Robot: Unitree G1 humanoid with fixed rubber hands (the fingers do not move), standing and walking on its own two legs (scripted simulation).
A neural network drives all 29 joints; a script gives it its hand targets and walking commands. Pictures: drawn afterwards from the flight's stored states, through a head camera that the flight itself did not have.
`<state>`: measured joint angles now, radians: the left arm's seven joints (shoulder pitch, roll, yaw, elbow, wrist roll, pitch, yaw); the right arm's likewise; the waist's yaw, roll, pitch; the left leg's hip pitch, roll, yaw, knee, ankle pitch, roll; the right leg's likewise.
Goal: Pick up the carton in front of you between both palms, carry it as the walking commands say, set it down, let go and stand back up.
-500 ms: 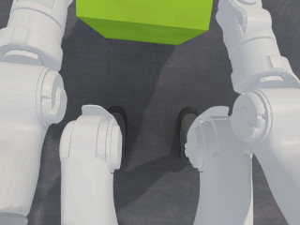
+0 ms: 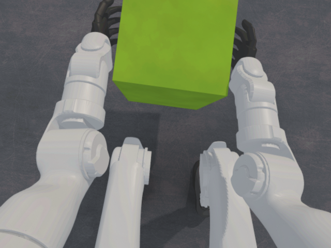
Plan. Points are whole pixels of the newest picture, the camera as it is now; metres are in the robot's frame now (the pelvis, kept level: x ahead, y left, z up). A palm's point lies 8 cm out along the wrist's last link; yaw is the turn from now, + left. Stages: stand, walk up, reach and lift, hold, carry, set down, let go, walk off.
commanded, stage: reach and lift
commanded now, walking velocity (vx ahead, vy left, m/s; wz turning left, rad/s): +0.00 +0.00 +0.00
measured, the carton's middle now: (170, 58) +0.53 +0.03 -0.14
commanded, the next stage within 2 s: none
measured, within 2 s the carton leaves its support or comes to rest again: neither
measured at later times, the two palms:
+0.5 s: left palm (69, 9) +0.49 +0.17 +0.08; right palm (293, 30) +0.49 -0.12 +0.08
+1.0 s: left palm out of the picture +0.43 +0.16 +0.24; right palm out of the picture +0.44 -0.14 +0.23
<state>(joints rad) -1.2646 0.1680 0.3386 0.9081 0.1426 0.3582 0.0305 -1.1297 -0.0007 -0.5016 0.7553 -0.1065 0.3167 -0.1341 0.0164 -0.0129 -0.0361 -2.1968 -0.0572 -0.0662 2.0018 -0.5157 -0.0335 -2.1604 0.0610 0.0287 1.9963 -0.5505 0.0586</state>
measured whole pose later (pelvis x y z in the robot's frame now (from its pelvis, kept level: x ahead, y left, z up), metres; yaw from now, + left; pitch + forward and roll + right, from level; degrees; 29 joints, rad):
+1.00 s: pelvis +0.07 +0.00 +0.26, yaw +2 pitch +25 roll +0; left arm -0.52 -0.10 0.36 0.56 0.20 0.36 0.01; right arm -0.49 0.15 -0.38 0.52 -0.21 0.36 -0.04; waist 0.01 0.00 -0.21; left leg -1.10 -0.03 -0.05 1.08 -0.41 -0.02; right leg -1.09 0.03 0.06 1.10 -0.44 0.02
